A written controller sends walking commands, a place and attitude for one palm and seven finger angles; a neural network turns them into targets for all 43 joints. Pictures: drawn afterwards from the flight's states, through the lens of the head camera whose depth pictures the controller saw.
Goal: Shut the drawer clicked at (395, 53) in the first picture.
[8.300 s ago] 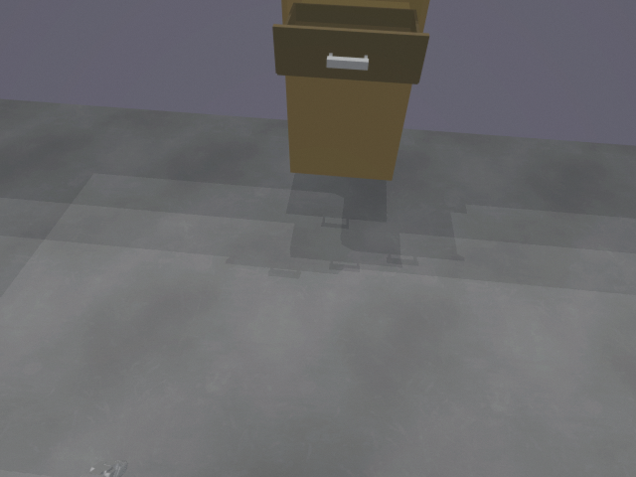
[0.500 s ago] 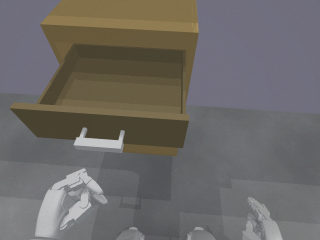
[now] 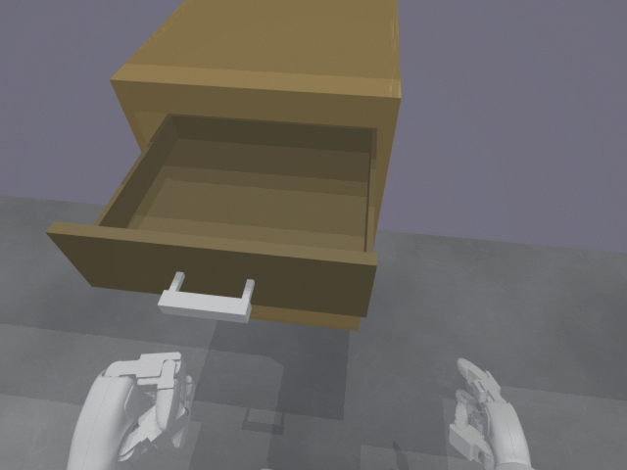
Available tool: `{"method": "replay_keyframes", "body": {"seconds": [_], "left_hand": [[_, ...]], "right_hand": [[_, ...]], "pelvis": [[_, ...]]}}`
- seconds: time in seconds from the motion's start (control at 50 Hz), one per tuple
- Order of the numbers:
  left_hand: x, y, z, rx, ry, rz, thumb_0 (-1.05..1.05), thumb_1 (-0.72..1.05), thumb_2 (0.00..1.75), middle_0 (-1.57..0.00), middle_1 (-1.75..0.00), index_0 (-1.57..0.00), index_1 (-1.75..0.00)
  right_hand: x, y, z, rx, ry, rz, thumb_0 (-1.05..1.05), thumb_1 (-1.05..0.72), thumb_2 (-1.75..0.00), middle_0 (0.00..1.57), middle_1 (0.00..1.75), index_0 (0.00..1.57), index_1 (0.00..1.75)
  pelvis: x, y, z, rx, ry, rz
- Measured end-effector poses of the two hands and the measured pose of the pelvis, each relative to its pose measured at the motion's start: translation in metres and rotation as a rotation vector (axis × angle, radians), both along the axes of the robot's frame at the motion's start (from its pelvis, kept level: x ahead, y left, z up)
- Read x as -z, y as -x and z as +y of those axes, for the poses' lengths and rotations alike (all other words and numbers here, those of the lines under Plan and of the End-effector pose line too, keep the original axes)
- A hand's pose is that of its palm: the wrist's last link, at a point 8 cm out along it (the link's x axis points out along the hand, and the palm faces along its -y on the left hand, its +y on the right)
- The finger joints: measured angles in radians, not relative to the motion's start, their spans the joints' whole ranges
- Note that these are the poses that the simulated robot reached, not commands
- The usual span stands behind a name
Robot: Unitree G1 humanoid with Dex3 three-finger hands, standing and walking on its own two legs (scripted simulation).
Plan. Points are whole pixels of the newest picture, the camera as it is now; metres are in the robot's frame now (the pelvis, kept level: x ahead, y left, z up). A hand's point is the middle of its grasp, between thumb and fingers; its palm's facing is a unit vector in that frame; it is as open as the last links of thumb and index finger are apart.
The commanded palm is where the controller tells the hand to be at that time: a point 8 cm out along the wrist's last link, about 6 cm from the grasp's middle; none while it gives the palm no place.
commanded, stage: raise the hand and make a fist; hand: left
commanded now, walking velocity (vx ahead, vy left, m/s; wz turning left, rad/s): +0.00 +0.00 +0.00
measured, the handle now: (209, 294) +0.34 +0.18 +0.01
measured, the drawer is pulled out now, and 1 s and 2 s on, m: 0.29 0.29 0.29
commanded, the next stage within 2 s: bring the fist close to the handle in 0.44 s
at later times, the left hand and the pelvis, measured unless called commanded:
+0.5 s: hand (183, 417) +0.16 +0.14 +0.10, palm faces -0.03 -1.00 -0.07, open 3.3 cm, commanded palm +0.12 +0.19 +0.11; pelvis +0.00 -0.01 +0.01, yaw +0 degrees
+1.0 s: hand (209, 391) +0.20 +0.13 +0.06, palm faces -0.05 -1.00 -0.06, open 3.3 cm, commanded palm +0.18 +0.19 +0.06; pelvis -0.01 -0.01 -0.01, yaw +0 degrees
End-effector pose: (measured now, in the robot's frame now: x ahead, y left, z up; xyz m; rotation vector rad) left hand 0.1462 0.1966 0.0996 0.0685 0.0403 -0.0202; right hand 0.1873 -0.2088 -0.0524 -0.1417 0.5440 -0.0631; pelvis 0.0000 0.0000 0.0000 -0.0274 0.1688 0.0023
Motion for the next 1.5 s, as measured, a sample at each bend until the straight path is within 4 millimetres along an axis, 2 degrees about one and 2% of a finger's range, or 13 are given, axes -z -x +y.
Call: {"method": "replay_keyframes", "body": {"seconds": [0.12,0.28,0.6,0.82,1.06,1.5], "left_hand": [[-0.008,-0.002,-0.001,0.008,-0.004,-0.013,0.02,0.9,0.9,-1.39,-1.6,-1.4,-1.59],[-0.004,0.0,-0.004,0.012,0.0,0.011,0.02,0.9,0.9,-1.4,-1.6,-1.4,-1.6],[-0.005,0.005,-0.004,0.01,0.002,-0.011,0.02,0.9,0.9,-1.4,-1.6,-1.4,-1.6],[0.02,-0.017,-0.012,0.041,0.018,-0.002,0.02,0.9,0.9,-1.4,-1.6,-1.4,-1.6],[0.042,-0.036,-0.01,0.035,0.012,0.01,0.02,0.9,0.9,-1.4,-1.6,-1.4,-1.6],[0.088,-0.073,-0.014,0.064,0.016,-0.004,0.02,0.9,0.9,-1.4,-1.6,-1.4,-1.6]], "right_hand": [[0.001,0.011,-0.015,0.038,0.013,0.018,0.01,-0.9,-0.9,0.2,0.3,0.2,0.3],[-0.002,0.017,-0.03,0.068,0.034,0.011,0.01,-0.9,-0.9,0.2,0.3,0.2,0.3],[-0.005,0.015,-0.021,0.041,0.014,-0.019,0.01,-0.9,-0.9,0.2,0.3,0.2,0.3],[0.007,0.024,-0.022,0.028,0.041,0.024,0.01,-0.9,-0.9,0.2,0.3,0.2,0.3],[0.025,0.04,-0.031,0.059,0.061,0.111,0.01,-0.9,-0.9,0.2,0.3,0.2,0.3],[0.06,0.043,-0.033,0.04,0.076,0.182,0.01,-0.9,-0.9,0.2,0.3,0.2,0.3]], "pelvis": [[-0.004,-0.002,-0.003,0.0,-0.004,-0.01],[-0.006,0.0,-0.007,0.004,-0.01,-0.017],[-0.007,0.006,-0.007,0.002,-0.011,-0.027],[0.001,0.011,-0.005,0.003,-0.01,0.004],[0.01,0.01,-0.005,0.011,-0.012,0.051],[0.036,0.021,-0.005,0.014,-0.011,0.139]]}}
